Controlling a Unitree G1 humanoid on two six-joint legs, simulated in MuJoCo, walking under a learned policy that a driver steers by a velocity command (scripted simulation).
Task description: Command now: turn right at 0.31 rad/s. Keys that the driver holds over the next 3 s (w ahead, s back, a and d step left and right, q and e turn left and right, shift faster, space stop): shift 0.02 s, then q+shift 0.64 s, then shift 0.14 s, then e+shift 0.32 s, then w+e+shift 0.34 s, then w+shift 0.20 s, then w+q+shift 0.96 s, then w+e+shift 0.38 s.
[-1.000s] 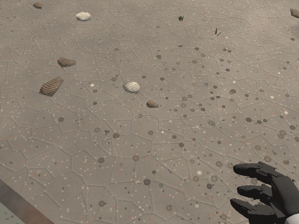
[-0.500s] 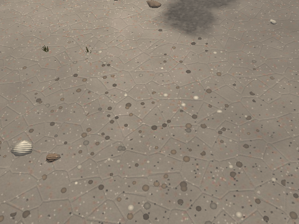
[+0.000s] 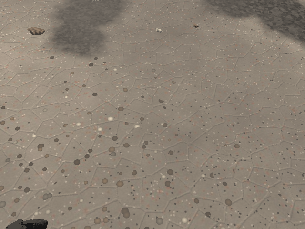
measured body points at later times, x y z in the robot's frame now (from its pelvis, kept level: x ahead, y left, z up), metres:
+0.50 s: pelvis -0.01 +0.00 +0.00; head +0.03 +0.01 +0.45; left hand +0.06 +0.30 -0.09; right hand +0.21 -0.24 -0.09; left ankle -0.03 +0.13 -0.68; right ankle -0.02 -0.14 -0.73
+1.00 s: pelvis +0.00 +0.06 +0.00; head +0.01 +0.08 +0.45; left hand -0.03 +0.36 -0.11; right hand +0.29 -0.05 -0.07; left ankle -0.03 +0.13 -0.74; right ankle +0.09 -0.07 -0.71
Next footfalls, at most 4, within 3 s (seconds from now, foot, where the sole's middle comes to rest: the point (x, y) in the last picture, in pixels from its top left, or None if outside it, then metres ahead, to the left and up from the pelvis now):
0.24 right None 0.01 -0.13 -0.77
0.62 left None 0.00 0.15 -0.77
1.20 right None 0.07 -0.05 -0.77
1.62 left None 0.42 0.20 -0.77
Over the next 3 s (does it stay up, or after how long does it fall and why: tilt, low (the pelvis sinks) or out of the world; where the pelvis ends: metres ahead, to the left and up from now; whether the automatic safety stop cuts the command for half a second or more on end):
stays up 1.43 0.44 -0.02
